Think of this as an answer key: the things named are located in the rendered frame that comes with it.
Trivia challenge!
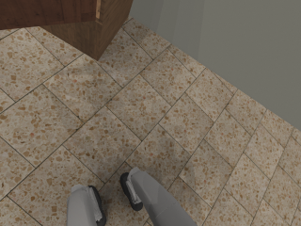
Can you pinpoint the cupboard door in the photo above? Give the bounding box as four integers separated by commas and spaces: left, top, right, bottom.
0, 0, 97, 30

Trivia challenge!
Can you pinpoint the robot right foot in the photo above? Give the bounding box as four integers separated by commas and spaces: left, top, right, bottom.
119, 172, 143, 211

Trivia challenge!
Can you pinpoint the robot foot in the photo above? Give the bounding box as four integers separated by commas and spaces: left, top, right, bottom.
119, 172, 143, 211
88, 186, 106, 226

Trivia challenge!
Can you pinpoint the robot left foot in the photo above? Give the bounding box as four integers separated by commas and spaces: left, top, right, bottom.
88, 186, 106, 226

